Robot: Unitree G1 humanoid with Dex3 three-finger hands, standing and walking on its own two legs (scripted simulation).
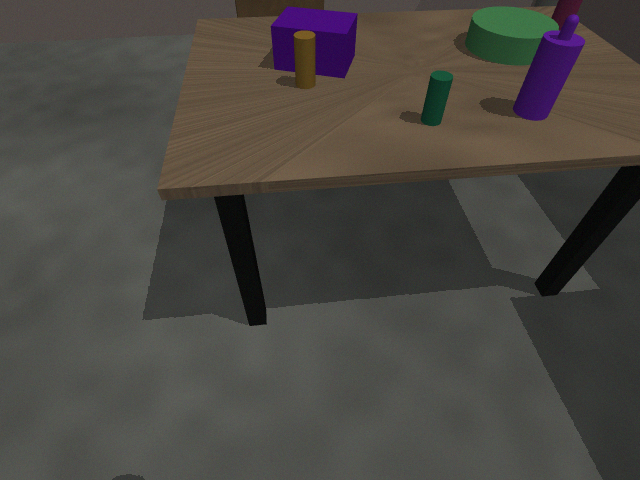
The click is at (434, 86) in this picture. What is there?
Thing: slim round
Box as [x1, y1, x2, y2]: [421, 71, 452, 125]
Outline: 446,71 434,71 431,73 421,116 421,121 425,124 436,125 441,120 452,79 452,75
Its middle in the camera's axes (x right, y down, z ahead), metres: +0.27 -0.32 +0.91
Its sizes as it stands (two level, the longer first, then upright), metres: 0.049 0.049 0.114
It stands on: a support 0.72 m high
